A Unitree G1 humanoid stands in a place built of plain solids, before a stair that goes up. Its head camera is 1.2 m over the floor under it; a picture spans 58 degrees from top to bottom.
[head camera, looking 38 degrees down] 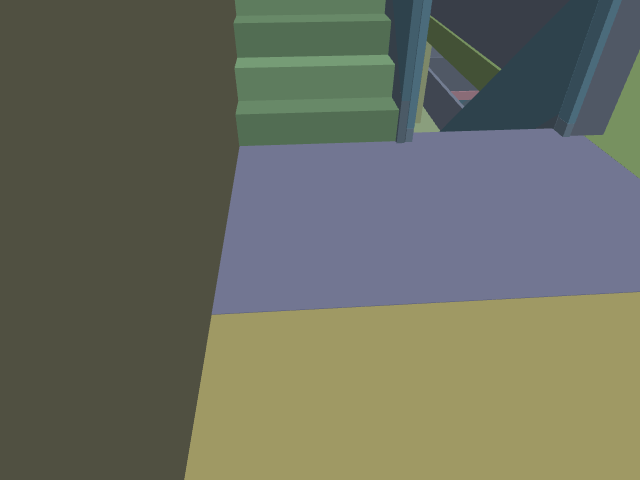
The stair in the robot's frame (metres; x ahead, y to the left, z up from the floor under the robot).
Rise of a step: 0.20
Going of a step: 0.22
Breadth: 0.99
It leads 4 degrees to the left of straight ahead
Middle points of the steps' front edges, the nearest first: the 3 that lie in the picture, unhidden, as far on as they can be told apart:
2.52 0.01 0.21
2.74 0.03 0.41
2.96 0.04 0.61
